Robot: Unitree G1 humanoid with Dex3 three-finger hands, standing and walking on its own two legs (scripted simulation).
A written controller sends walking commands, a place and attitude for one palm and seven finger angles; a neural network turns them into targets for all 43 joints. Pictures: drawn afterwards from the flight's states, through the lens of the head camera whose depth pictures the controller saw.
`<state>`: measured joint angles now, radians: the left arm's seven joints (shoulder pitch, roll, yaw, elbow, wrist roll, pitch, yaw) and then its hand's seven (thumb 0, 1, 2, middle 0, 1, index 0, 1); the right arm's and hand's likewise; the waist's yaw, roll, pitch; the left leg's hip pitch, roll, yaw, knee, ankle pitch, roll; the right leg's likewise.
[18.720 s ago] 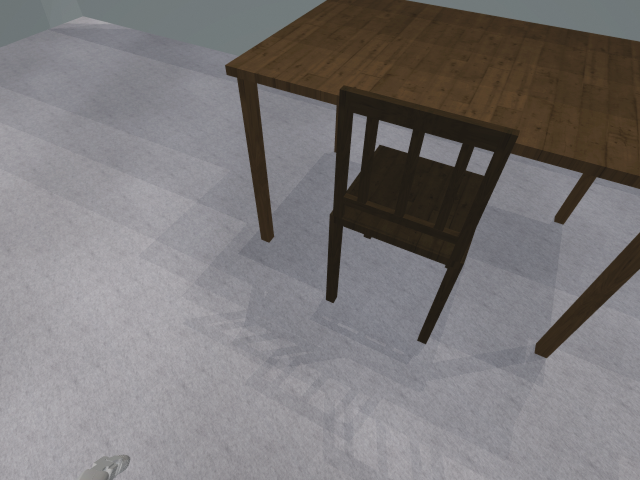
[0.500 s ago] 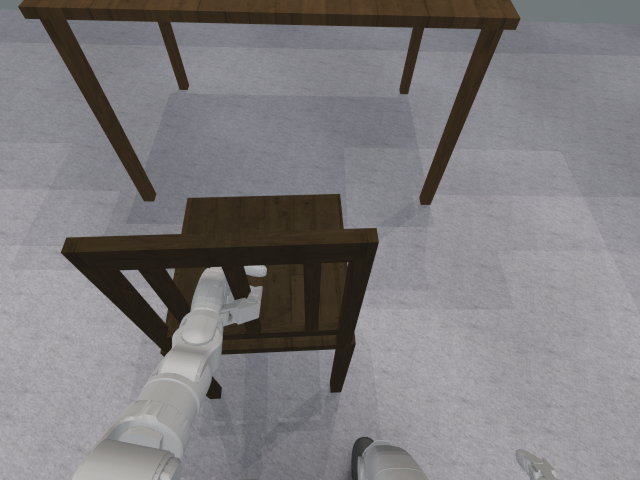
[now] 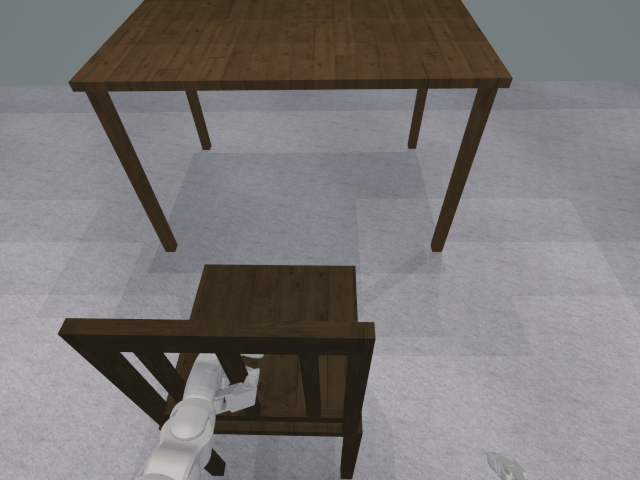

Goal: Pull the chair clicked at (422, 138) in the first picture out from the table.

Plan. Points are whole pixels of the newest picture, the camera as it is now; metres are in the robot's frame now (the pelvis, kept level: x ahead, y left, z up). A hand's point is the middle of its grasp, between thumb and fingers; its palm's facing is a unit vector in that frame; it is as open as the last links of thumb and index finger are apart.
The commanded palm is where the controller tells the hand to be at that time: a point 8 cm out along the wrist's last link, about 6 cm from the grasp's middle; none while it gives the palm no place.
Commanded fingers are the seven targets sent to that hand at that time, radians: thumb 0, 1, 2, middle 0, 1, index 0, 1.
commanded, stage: stop walking, hand still on the chair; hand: left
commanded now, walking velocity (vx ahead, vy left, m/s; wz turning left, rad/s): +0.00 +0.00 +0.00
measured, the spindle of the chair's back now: (241, 383) +0.27 +0.14 -0.11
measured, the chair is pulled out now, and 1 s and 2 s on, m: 0.67 0.67 0.67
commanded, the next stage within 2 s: open the thumb and straighten the fingers in 0.22 s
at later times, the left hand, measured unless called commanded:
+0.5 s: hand (245, 381) +0.26 +0.12 -0.06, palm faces -0.02 -0.99 -0.11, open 6.4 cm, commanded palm +0.23 +0.18 -0.05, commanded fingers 0.00 -0.31 0.32 -0.50 -1.45 -0.50 -1.45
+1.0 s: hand (241, 379) +0.26 +0.13 -0.06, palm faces +0.01 -0.99 -0.16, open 16.6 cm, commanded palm +0.24 +0.18 -0.04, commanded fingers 0.00 -0.55 0.20 0.00 0.00 0.00 0.00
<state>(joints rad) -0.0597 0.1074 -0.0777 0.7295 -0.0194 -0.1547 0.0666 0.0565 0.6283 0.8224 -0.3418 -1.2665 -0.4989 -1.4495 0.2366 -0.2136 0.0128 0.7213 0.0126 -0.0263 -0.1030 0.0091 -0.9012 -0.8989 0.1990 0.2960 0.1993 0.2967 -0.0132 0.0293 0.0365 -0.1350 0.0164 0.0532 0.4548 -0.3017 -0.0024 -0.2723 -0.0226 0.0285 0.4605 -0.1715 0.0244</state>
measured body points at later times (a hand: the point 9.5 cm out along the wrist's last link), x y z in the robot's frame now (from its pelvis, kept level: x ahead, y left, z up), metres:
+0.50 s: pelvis +0.00 -0.01 -0.01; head +0.03 +0.00 +0.44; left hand +0.26 +0.18 -0.05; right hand +0.14 -0.25 -0.11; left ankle -0.04 +0.12 -0.74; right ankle +0.05 -0.13 -0.74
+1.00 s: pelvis +0.01 -0.01 -0.03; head +0.06 -0.03 +0.42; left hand +0.26 +0.18 -0.04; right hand +0.19 -0.24 -0.13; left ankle -0.04 +0.12 -0.74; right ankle +0.05 -0.13 -0.74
